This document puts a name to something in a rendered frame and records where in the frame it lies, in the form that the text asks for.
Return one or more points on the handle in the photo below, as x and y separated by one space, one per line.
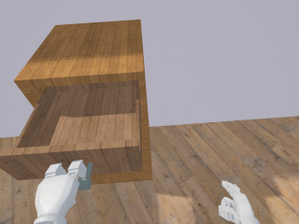
85 183

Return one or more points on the left robot hand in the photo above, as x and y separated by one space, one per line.
56 194

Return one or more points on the right robot forearm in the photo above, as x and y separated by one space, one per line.
247 219

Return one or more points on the drawer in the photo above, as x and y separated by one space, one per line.
99 123

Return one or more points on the right robot hand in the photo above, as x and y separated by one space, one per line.
231 210

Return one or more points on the cabinet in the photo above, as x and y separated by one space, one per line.
87 53

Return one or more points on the left robot forearm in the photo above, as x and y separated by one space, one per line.
51 219

